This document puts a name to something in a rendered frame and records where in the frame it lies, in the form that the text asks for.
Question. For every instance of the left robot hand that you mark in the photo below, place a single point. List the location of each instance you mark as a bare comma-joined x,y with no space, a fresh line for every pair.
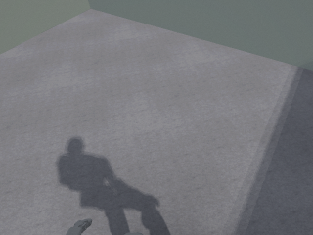
79,227

